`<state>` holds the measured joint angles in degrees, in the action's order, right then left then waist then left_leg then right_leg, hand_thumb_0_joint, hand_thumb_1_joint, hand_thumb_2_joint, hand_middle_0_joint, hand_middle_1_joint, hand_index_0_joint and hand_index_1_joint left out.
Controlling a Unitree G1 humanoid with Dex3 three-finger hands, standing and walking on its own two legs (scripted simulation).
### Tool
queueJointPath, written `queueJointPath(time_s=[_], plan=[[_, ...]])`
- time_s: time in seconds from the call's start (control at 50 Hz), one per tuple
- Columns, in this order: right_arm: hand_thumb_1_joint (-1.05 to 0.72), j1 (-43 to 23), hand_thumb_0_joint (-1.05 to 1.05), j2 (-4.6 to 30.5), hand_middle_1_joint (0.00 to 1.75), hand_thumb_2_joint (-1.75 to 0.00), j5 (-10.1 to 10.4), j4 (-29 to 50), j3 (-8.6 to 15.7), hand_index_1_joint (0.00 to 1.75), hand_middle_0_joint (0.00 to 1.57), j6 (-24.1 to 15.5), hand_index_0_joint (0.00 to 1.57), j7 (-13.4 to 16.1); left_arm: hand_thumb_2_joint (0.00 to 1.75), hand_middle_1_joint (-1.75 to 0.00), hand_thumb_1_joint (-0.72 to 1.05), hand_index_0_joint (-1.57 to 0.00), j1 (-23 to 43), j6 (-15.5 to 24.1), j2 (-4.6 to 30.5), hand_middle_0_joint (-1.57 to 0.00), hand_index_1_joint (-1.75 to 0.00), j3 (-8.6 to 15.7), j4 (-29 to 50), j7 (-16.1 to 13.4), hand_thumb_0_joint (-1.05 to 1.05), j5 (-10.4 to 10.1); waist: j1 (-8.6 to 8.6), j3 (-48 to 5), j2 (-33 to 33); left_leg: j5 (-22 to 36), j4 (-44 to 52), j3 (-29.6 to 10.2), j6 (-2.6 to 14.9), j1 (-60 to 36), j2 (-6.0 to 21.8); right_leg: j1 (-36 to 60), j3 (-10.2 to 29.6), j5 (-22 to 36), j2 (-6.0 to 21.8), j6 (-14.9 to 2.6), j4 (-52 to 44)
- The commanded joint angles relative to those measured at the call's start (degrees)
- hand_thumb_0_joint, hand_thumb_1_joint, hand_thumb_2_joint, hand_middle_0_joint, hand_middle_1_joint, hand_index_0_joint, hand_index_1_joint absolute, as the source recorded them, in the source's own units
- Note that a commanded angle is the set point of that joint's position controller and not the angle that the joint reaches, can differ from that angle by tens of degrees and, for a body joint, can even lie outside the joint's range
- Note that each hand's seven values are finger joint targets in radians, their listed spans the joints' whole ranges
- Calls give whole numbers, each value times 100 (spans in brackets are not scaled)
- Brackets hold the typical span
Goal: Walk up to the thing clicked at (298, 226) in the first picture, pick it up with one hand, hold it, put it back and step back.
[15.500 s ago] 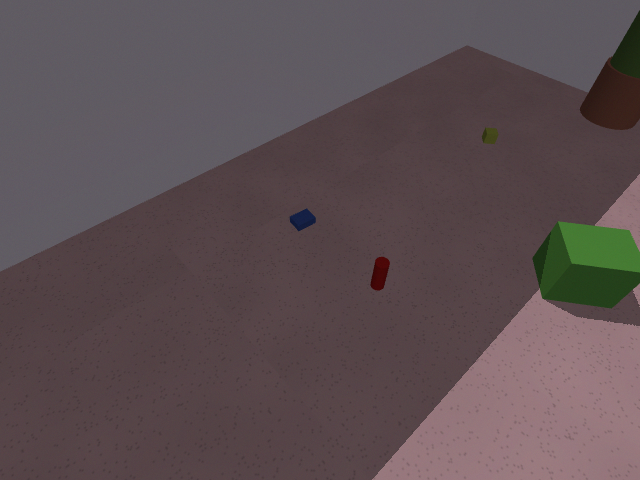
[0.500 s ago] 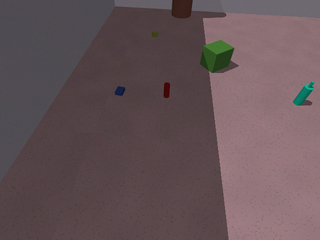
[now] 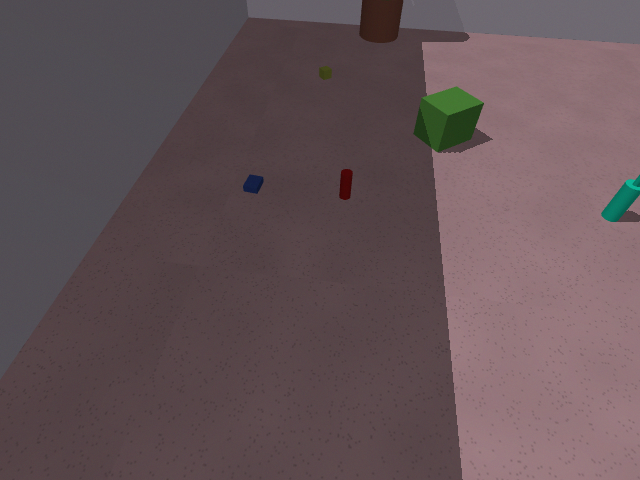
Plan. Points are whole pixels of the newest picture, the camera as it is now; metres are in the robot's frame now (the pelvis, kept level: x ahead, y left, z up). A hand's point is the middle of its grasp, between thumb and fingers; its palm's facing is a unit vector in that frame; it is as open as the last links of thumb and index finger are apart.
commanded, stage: stand
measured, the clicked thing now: (253, 183) +1.52 +0.28 -0.76
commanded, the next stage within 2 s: walk up in 1.88 s
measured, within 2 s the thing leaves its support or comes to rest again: neither
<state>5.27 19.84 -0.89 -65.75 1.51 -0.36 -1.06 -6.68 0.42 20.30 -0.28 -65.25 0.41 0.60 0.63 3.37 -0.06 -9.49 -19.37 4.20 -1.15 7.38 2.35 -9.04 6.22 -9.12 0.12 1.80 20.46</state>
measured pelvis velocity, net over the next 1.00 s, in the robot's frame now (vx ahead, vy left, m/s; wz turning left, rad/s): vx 0.02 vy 0.00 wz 0.02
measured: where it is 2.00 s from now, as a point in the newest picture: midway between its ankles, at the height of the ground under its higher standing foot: outside the picture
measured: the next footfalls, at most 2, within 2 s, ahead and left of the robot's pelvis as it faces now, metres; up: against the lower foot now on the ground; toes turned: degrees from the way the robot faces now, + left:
none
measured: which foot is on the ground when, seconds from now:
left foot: down 0.00-1.00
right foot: down 0.00-1.00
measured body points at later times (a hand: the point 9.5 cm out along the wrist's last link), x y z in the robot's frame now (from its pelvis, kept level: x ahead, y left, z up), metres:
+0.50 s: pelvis +0.01 +0.00 +0.00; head +0.02 +0.00 +0.45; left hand +0.09 +0.30 -0.13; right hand +0.08 -0.30 -0.13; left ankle +0.01 +0.13 -0.75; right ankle +0.03 -0.14 -0.75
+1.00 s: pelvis +0.02 +0.00 +0.00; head +0.03 +0.00 +0.45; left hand +0.09 +0.30 -0.13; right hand +0.10 -0.30 -0.13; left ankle +0.01 +0.13 -0.75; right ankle +0.03 -0.14 -0.75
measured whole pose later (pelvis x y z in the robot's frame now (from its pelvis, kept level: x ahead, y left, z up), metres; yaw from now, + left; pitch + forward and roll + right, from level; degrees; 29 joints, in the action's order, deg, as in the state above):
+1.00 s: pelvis +0.02 +0.00 +0.00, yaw +1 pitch -2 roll +0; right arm 5.4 20.0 -0.6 -65.0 0.8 -0.4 -0.7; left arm -6.2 0.2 20.4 -0.6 -64.0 0.3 0.5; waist 0.4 3.2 -0.2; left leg -10.5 -18.9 3.1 -1.2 6.2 2.1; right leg -7.2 5.1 -10.4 0.5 1.7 19.7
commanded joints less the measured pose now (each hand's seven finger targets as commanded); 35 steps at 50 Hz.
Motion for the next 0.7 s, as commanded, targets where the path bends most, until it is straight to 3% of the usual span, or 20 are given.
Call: queueJointPath(time_s=[0.0,0.26,0.32,0.44,0.56,0.68], plan=[[-90,-260,0,1247,30,-90,27,328,209,30,20,-106,20,72,90,-30,90,-20,254,169,1192,-20,-30,229,379,-85,0,-10,46,-535,10,-106,339,-556,197,-429,608,-251,349,527,544,-276,-355],[-90,-210,0,1248,30,-90,31,314,167,30,20,-97,20,78,90,-30,90,-20,260,132,1217,-20,-30,233,396,-91,0,-24,15,-375,18,-202,392,-604,188,-264,592,-194,321,345,572,-287,-363],[-90,-260,0,1275,30,-90,39,348,177,30,20,-114,20,79,90,-30,90,-20,195,141,1191,-20,-30,212,414,-84,0,-10,1,-491,27,111,353,-603,188,-383,616,-170,271,518,560,-275,-320],[-90,-193,0,1260,30,-90,30,336,162,30,20,-106,20,83,90,-30,90,-20,236,134,1217,-20,-30,217,426,-87,0,-19,7,-435,47,5,367,-599,181,-293,593,-106,283,513,594,-283,-372],[-90,-236,0,1278,30,-90,48,368,171,30,20,-115,20,94,90,-30,90,-20,259,126,1221,-20,-30,217,439,-92,0,-8,-2,-559,2,389,323,-602,180,-444,618,-76,200,727,576,-274,-279],[-90,-174,0,1260,30,-90,48,362,161,30,20,-94,20,93,90,-30,90,-20,285,137,1252,-20,-30,220,436,-98,0,-12,30,-506,-60,270,317,-591,190,-392,588,-17,229,732,617,-268,-340]])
